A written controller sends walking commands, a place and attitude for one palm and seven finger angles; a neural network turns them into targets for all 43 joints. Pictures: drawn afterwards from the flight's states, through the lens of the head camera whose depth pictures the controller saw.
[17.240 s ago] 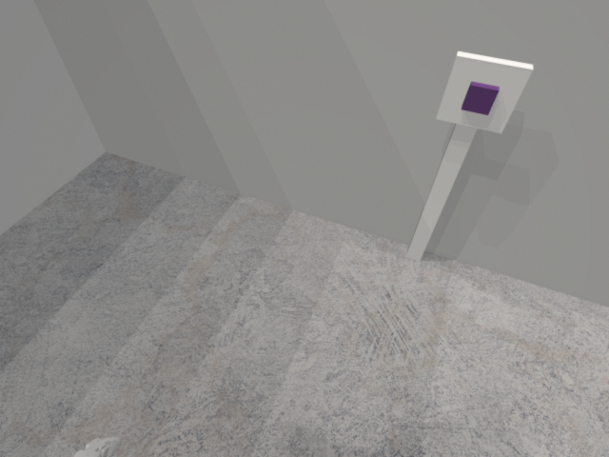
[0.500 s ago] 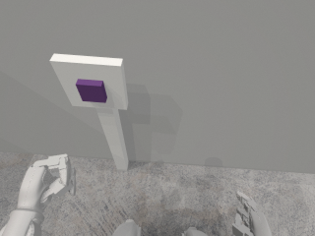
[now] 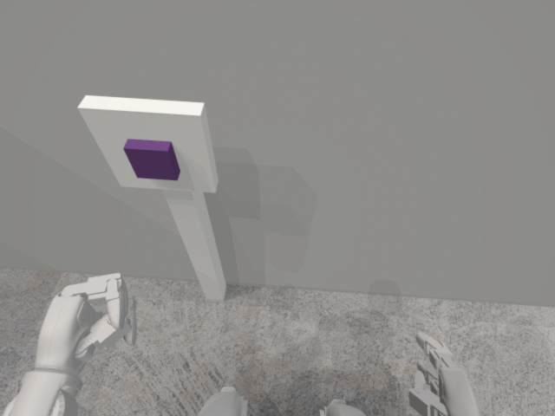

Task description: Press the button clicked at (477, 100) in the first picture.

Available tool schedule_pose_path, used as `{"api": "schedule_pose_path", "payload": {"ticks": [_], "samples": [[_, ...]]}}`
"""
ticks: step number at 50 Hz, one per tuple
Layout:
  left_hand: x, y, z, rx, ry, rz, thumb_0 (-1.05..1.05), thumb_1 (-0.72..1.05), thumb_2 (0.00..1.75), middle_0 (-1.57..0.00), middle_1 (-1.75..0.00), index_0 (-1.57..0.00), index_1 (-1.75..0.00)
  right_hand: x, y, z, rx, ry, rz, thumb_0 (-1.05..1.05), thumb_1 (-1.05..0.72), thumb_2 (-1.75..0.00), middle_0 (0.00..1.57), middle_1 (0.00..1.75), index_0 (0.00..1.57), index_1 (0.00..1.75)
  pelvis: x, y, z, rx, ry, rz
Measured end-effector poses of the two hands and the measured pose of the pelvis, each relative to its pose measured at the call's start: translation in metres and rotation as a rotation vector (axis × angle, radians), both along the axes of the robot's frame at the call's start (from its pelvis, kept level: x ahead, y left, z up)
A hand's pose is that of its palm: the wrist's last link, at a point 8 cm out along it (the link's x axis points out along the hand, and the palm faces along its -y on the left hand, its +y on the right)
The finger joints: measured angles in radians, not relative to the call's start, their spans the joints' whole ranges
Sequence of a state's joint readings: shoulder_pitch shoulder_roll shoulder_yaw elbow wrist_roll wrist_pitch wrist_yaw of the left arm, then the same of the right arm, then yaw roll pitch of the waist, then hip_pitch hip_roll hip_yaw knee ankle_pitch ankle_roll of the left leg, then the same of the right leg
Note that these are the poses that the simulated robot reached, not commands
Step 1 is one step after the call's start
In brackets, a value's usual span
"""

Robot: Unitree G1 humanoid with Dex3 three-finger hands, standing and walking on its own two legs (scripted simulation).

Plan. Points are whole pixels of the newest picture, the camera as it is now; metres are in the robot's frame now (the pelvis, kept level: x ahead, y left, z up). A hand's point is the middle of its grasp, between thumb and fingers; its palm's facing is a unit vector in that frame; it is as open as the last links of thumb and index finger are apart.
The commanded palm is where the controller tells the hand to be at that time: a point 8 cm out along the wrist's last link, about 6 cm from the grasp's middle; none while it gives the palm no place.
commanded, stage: aim a knuckle at the button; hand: left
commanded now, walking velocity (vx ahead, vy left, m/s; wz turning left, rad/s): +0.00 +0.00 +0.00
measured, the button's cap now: (154, 158) +0.49 +0.24 +0.06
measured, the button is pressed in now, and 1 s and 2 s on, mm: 0 0 0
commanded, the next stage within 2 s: press the button with the knuckle in 1.80 s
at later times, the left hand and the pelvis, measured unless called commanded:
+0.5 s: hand (144, 271) +0.30 +0.21 +0.04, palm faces +0.00 -1.00 -0.04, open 3.1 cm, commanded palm +0.29 +0.26 +0.05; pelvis -0.01 +0.00 +0.00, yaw -1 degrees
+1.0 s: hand (164, 230) +0.37 +0.20 +0.03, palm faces -0.01 -1.00 -0.03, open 3.1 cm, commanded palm +0.36 +0.25 +0.03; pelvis -0.01 +0.01 -0.01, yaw -2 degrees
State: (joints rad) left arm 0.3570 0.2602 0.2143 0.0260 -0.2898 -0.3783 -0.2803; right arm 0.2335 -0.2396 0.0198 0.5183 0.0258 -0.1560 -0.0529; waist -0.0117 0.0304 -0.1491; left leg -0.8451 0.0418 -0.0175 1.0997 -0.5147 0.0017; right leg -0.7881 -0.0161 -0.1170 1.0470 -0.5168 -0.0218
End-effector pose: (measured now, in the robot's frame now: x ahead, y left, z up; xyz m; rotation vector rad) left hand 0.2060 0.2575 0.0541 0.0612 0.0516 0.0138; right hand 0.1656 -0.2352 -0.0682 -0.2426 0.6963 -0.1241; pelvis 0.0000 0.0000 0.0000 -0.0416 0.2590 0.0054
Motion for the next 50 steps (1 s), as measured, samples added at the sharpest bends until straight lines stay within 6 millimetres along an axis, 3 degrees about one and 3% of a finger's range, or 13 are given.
{"api": "schedule_pose_path", "payload": {"ticks": [23,50], "samples": [[0.068,0.002,-0.012,-0.020,-0.016,-0.013,0.02,0.90,0.90,-1.30,-1.50,-1.30,-1.50,-0.039,-0.020,-0.014,-0.030,0.123,-0.061,0.01,-0.90,-0.89,0.20,0.30,0.20,0.30,-0.005,-0.001,-0.002,0.009,0.020,-0.017],[0.147,-0.005,-0.024,-0.035,-0.037,-0.028,0.02,0.90,0.90,-1.30,-1.50,-1.30,-1.50,-0.073,-0.007,-0.033,-0.023,0.289,-0.105,0.01,-0.90,-0.89,0.20,0.30,0.20,0.30,-0.009,0.014,-0.008,0.005,0.067,-0.036]]}}
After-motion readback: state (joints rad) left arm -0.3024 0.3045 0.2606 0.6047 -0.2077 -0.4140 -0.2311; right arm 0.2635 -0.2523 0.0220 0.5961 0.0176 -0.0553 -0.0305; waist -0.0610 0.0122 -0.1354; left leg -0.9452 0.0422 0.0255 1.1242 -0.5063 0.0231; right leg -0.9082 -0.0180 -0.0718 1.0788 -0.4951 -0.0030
